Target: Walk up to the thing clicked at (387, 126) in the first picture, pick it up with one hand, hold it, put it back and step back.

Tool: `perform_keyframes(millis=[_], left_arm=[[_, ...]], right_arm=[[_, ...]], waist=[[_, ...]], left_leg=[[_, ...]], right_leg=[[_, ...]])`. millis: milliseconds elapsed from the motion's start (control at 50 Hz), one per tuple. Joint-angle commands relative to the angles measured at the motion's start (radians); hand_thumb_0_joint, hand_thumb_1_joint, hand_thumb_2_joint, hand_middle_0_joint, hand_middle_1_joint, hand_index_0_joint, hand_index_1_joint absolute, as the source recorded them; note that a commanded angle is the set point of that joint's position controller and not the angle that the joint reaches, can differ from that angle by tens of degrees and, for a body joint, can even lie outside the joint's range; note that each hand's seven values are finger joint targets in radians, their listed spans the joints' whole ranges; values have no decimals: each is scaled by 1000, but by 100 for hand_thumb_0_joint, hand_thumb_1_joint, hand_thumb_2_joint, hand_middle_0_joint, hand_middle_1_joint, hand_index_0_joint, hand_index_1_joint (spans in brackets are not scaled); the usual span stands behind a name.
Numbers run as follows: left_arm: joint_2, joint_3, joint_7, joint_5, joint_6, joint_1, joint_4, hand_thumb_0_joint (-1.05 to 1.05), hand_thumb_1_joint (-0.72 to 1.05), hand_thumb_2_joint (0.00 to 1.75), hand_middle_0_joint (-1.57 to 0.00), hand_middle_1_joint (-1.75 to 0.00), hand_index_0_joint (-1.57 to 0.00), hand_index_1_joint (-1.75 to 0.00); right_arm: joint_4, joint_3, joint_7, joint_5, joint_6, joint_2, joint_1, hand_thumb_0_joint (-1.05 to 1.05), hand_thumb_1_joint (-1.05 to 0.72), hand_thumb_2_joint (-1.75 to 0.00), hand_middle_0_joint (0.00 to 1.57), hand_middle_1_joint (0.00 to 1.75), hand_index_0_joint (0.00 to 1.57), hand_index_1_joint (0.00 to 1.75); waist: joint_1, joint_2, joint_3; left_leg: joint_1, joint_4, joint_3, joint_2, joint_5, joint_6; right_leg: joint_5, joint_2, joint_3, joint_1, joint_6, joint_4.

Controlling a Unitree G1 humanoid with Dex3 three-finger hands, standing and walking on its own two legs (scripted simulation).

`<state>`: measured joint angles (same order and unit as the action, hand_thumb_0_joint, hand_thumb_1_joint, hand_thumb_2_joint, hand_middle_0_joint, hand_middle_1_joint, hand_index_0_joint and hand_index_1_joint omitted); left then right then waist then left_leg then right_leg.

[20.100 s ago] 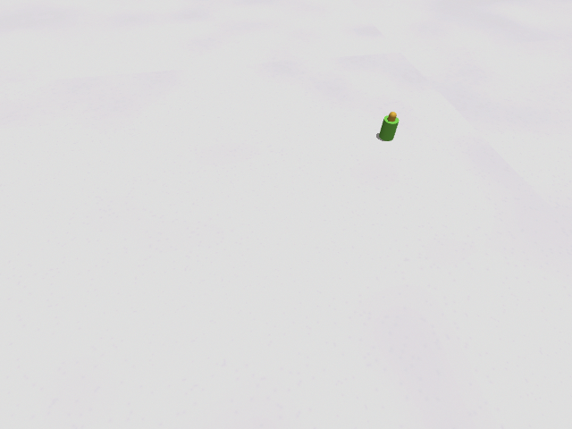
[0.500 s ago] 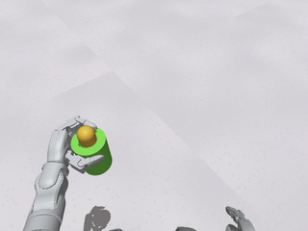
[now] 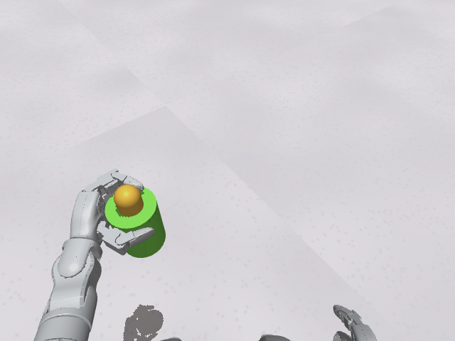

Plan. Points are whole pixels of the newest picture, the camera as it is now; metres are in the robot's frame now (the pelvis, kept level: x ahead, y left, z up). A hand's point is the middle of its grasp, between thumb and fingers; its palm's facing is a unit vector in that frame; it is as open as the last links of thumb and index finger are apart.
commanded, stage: hold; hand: left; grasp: from the side
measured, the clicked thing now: (135, 216) +0.33 +0.16 +0.02
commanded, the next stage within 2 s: crouch in 0.30 s
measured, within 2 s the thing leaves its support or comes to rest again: neither
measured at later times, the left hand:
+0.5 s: hand (127, 213) +0.32 +0.17 +0.04, palm faces -0.01 -1.00 -0.02, open 9.9 cm
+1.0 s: hand (147, 243) +0.35 +0.17 -0.15, palm faces -0.01 -1.00 -0.02, open 9.8 cm
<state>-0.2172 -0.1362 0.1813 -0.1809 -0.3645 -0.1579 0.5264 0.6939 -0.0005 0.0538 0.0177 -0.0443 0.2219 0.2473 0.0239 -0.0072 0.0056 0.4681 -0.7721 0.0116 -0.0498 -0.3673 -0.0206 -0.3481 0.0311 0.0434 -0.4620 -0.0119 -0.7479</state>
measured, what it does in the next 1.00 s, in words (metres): lowers itself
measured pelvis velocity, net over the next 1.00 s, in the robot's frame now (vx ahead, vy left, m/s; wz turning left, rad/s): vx -0.03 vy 0.00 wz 0.00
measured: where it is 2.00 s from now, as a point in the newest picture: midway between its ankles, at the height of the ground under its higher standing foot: outside the picture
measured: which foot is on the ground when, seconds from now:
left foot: down 0.00-1.00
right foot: down 0.00-1.00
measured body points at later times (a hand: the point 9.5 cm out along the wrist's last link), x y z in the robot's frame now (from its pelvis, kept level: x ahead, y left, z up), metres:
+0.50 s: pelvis +0.00 +0.00 +0.00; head +0.03 +0.00 +0.45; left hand +0.32 +0.22 +0.05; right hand +0.12 -0.25 -0.11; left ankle +0.02 +0.13 -0.71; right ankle +0.02 -0.13 -0.71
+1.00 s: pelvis -0.03 +0.00 -0.13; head +0.10 +0.02 +0.30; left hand +0.34 +0.22 -0.14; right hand +0.08 -0.27 -0.25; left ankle +0.02 +0.13 -0.71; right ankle +0.02 -0.13 -0.71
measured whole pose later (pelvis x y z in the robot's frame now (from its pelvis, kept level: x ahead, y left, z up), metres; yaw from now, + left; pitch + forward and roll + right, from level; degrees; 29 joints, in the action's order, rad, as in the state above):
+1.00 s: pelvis -0.03 +0.00 -0.13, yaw +0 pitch +25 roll -2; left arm -0.26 -0.27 0.25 -0.16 -0.71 -0.39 0.92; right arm 0.69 0.02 -0.02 -0.05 -0.07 0.27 0.20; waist 0.08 0.01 0.16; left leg 1.31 -1.46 -0.04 -0.05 -0.59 -0.03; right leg -0.58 0.04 0.05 -1.29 0.00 -1.44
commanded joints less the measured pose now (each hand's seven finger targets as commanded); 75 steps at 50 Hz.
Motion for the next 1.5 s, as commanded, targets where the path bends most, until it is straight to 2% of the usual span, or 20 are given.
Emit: perform_keyframes(millis=[0,200,300,360,420,460,480,620,720,760,820,960,1060,1140,1160,1200,1240,1280,1340,1480], left_arm=[[-148,-62,-4,-41,-104,-367,-281,0,7,123,-124,-145,-126,-144],[-132,-51,2,-43,-114,-307,-276,0,6,122,-124,-145,-126,-144],[-166,-58,0,-41,-120,-389,-369,0,8,120,-121,-142,-123,-141],[-135,-65,-5,-46,-101,-326,-265,0,5,121,-122,-142,-124,-142],[-125,-42,-2,-31,-106,-326,-237,0,24,119,-123,-136,-125,-135],[-143,-61,-5,-25,-113,-357,-258,0,27,119,-125,-136,-127,-135],[-121,-58,-6,-22,-107,-296,-163,0,24,120,-125,-137,-127,-136],[-108,-73,2,-21,-192,-375,-75,0,23,119,-123,-136,-125,-135],[-124,-103,22,-20,-300,-441,20,0,15,120,-126,-140,-128,-139],[-178,-149,32,-20,-349,-486,40,0,13,120,-126,-139,-128,-139],[-172,-143,49,-22,-413,-518,67,0,14,122,-127,-141,-129,-141],[-253,-209,64,-12,-478,-581,157,0,9,121,-124,-136,-125,-137],[-245,-231,56,-18,-482,-634,211,0,10,125,-124,-138,-124,-139],[-259,-230,58,5,-491,-702,257,0,14,128,-125,-140,-125,-141],[-291,-259,51,7,-500,-744,244,0,15,126,-123,-138,-124,-139],[-263,-238,55,14,-499,-728,335,0,14,126,-123,-139,-124,-140],[-322,-282,47,27,-513,-799,286,0,14,127,-124,-139,-124,-140],[-307,-265,44,36,-521,-833,311,0,11,127,-123,-139,-123,-140],[-347,-311,34,49,-532,-837,356,0,11,128,-122,-138,-122,-140],[-407,-345,17,64,-540,-934,352,0,10,127,-120,-137,-120,-138]], right_arm=[[-114,49,12,0,-50,141,-28,0,-91,-90,20,30,20,30],[-128,48,5,1,-55,141,-43,0,-91,-90,20,30,20,30],[-121,47,10,0,-58,143,-29,0,-91,-90,20,30,20,30],[-114,44,13,-1,-57,140,-30,0,-91,-90,20,30,20,30],[-111,47,11,-3,-55,140,-34,0,-87,-90,20,30,20,30],[-117,51,7,-5,-55,139,-44,0,-87,-90,20,30,20,30],[-109,49,4,-7,-53,136,-33,0,-87,-90,20,30,20,30],[-94,67,-25,-23,-59,149,-30,0,-87,-90,20,30,20,30],[-83,73,-40,-40,-65,154,1,0,-88,-90,20,30,20,30],[-90,72,-44,-46,-65,159,-3,0,-89,-90,20,30,20,30],[-99,71,-53,-55,-68,172,-17,0,-89,-90,20,30,20,30],[-95,64,-65,-72,-56,197,-20,0,-91,-91,20,30,20,30],[-55,74,-80,-83,-41,218,1,0,-91,-91,20,30,20,30],[-37,69,-91,-95,-37,215,0,0,-91,-91,20,30,20,30],[-33,69,-92,-101,-37,216,3,0,-91,-91,20,30,20,30],[-35,59,-101,-102,-35,221,-14,0,-91,-91,20,30,20,30],[-22,59,-106,-111,-34,231,-2,0,-92,-91,20,30,20,30],[-17,52,-111,-116,-32,225,-8,0,-92,-91,20,30,20,30],[-3,44,-118,-123,-30,235,-11,0,-92,-92,20,30,20,30],[6,34,-125,-132,-16,243,-6,0,-92,-92,20,30,20,30]], waist=[[4,-18,300],[-3,-19,293],[9,-55,321],[7,5,275],[16,0,264],[6,-19,247],[8,16,241],[20,-2,246],[42,-3,358],[36,-35,408],[42,-66,531],[28,-98,697],[52,-76,772],[77,-66,785],[79,-65,804],[87,-54,788],[80,-118,846],[97,-126,822],[92,-133,819],[119,-150,832]], left_leg=[[-127,111,2,37,197,23],[-111,117,-3,39,156,22],[-149,105,1,38,205,19],[-109,101,1,38,197,25],[-108,106,-2,38,166,25],[-81,95,6,43,154,27],[-65,91,-1,38,154,28],[60,-4,-11,36,92,25],[201,-170,-22,41,49,27],[290,-253,-26,48,11,26],[389,-380,-42,50,14,26],[616,-623,-50,48,61,30],[738,-757,-60,43,46,35],[866,-852,-60,42,-32,36],[903,-879,-52,43,-48,36],[936,-913,-61,45,-80,35],[911,-956,-62,44,-46,30],[983,-990,-55,47,-105,27],[1026,-1040,-54,48,-127,25],[1176,-1158,-29,53,-218,30]], right_leg=[[228,-34,-1,112,22,102],[184,-34,3,111,24,99],[233,-34,-3,108,25,94],[231,-33,-1,104,19,100],[196,-33,1,83,21,97],[192,-28,-6,68,21,100],[188,-31,1,63,21,91],[129,-32,2,-82,28,-14],[90,-32,-10,-243,30,-163],[51,-31,-15,-326,32,-241],[30,-27,-24,-451,35,-364],[44,-25,-44,-659,40,-602],[26,-28,-40,-792,41,-727],[-40,-29,-40,-889,42,-818],[-51,-27,-51,-879,39,-833],[-94,-30,-32,-967,46,-889],[-77,-30,-14,-1038,53,-953],[-119,-29,-10,-1077,53,-988],[-137,-31,11,-1149,55,-1057],[-189,-28,11,-1199,46,-1152]])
